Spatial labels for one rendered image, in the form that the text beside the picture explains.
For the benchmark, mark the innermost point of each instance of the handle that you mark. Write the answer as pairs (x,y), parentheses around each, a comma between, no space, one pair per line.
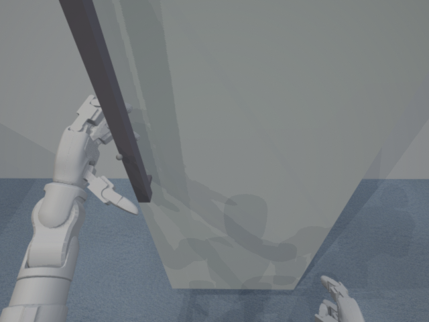
(87,33)

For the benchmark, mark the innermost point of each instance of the robot right hand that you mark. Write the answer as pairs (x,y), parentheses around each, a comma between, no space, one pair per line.
(347,309)

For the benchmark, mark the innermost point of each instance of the left robot forearm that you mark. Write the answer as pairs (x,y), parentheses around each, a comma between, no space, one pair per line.
(43,282)

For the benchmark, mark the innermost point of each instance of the robot left hand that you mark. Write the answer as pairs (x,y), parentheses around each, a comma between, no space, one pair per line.
(78,147)

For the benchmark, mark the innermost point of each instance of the fridge door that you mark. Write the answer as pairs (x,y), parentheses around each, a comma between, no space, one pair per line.
(257,120)

